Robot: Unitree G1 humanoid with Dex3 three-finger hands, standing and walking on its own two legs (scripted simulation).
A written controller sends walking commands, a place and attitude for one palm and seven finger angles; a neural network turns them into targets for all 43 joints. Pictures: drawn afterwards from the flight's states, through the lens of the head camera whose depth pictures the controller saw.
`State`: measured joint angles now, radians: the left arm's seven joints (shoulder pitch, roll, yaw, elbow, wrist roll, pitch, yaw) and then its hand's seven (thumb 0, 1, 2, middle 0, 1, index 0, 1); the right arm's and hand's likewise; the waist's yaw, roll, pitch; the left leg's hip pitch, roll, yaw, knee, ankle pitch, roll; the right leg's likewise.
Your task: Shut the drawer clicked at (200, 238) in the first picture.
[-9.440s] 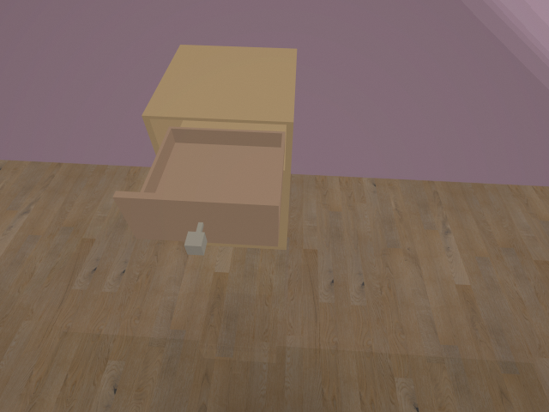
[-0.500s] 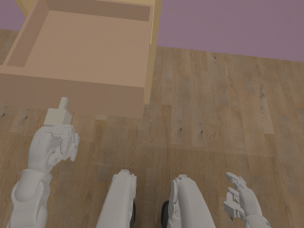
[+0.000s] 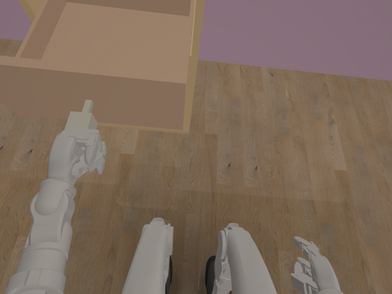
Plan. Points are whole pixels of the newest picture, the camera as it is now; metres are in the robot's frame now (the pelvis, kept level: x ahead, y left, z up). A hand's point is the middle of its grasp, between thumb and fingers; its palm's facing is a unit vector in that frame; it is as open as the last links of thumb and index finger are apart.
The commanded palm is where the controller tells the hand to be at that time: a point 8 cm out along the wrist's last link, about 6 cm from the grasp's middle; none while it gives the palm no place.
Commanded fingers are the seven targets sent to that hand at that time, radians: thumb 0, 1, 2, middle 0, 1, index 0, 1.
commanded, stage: push the drawer shut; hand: left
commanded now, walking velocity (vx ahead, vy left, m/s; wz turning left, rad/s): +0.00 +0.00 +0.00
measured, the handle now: (84, 117) +0.44 +0.26 +0.01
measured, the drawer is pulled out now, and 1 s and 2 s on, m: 0.25 0.12 0.00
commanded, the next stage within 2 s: none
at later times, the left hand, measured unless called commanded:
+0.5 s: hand (109, 126) +0.43 +0.21 +0.00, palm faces -0.03 -1.00 -0.07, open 3.5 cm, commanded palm +0.44 +0.25 +0.01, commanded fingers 0.00 0.90 0.90 -1.40 -1.60 -1.40 -1.60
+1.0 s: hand (115, 100) +0.49 +0.21 +0.00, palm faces -0.03 -1.00 -0.06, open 3.5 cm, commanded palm +0.50 +0.24 +0.01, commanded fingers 0.00 0.90 0.90 -1.40 -1.60 -1.40 -1.60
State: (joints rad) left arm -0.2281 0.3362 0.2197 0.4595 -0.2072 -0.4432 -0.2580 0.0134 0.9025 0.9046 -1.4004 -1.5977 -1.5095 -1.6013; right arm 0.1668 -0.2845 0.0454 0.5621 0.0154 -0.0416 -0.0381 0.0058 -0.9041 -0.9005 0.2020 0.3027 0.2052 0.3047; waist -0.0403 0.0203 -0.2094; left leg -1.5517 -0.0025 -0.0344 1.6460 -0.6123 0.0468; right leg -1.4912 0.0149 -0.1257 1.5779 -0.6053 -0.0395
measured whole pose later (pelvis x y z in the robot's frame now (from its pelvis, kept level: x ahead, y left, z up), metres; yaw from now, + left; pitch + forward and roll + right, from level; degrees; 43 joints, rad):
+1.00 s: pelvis +0.00 +0.00 -0.01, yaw -2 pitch +33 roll -6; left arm -0.76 0.49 0.37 0.98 -0.11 -0.50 -0.28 0.01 0.90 0.90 -1.40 -1.60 -1.52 -1.60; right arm 0.23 -0.28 0.07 0.60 -0.02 0.07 -0.01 0.00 -0.90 -0.90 0.20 0.30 0.21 0.30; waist -0.14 0.03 -0.17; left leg -1.64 0.01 -0.03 1.68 -0.61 0.05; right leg -1.58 0.03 -0.12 1.60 -0.59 -0.03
